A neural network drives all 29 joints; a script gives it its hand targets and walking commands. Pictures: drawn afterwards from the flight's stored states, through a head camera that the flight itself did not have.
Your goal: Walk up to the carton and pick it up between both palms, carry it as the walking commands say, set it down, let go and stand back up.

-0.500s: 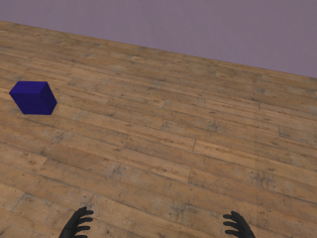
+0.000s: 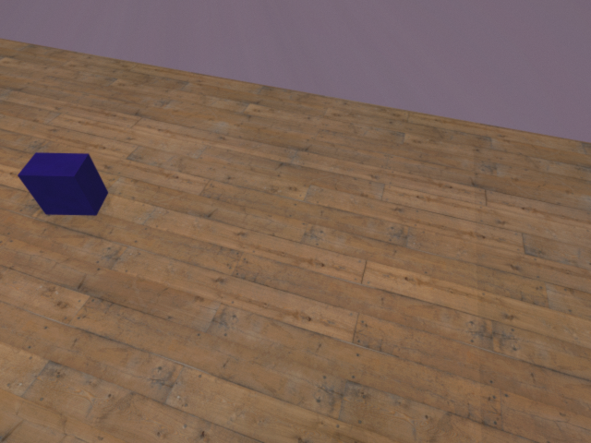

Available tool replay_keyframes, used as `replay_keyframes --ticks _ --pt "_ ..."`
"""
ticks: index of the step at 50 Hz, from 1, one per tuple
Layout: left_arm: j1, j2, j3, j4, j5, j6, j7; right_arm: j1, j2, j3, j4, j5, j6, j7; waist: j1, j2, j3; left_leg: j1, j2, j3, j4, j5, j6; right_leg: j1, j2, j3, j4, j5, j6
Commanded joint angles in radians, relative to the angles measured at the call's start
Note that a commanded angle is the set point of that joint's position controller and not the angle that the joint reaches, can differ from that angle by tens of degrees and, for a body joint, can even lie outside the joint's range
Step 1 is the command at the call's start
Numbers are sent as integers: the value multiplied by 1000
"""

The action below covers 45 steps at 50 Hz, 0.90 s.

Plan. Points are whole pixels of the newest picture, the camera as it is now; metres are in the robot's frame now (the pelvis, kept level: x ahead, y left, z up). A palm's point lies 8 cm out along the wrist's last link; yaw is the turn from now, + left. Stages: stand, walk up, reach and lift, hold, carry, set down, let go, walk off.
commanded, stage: stand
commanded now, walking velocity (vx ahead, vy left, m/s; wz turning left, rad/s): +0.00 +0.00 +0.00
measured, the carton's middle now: (66, 184) +1.25 +1.03 -0.64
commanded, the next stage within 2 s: walk up in 1.60 s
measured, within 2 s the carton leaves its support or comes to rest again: neither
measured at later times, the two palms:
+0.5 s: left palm out of the picture +0.03 +0.21 -0.13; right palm out of the picture +0.02 -0.22 -0.14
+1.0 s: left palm out of the picture +0.01 +0.18 -0.13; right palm out of the picture +0.00 -0.21 -0.14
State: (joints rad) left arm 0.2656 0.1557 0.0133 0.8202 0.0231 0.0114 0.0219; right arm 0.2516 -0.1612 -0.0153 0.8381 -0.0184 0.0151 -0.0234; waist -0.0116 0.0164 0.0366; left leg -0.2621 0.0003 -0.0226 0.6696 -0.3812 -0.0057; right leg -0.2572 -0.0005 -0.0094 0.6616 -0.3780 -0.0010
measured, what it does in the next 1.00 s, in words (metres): stands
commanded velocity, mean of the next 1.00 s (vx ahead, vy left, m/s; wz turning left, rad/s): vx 0.00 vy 0.00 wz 0.00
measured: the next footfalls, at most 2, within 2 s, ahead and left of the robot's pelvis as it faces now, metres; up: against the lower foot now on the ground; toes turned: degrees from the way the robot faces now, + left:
none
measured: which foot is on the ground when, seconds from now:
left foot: down 0.00-1.00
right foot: down 0.00-1.00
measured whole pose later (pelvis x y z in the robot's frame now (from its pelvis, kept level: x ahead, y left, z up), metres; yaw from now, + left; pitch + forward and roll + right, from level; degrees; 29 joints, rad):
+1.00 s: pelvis +0.03 -0.02 +0.02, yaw +0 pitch -4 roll +0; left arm 0.30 0.08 0.02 1.15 0.01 -0.01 0.05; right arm 0.25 -0.10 -0.01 1.22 -0.01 0.01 -0.06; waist -0.01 0.02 0.07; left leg -0.08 0.03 -0.03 0.47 -0.33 -0.03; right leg -0.08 0.02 -0.01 0.48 -0.33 -0.03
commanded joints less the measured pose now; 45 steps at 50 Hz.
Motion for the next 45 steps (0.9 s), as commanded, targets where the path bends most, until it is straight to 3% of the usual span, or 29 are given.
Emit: replay_keyframes --ticks 1,15,23,45 --pt "12 106 28 -47 -1 -23 8 10 -98 -30 -32 2 -21 -7 -1 -17 -19 14 46 -64 -149 273 52 0 -49 64 -148 261 -56" --pt "37 105 33 112 -5 -27 20 39 -82 -35 154 5 -20 -23 1 -5 23 87 59 -63 -209 356 42 73 -67 88 -201 393 -65" --pt "59 73 28 193 -9 -26 26 61 -53 -24 245 6 -18 -29 5 -10 55 103 65 -59 -237 371 36 102 -69 86 -233 407 -60" --pt "106 8 15 306 -13 -29 34 79 -12 -3 375 9 -16 -35 5 -11 90 125 78 -50 -269 366 23 120 -70 85 -274 430 -52"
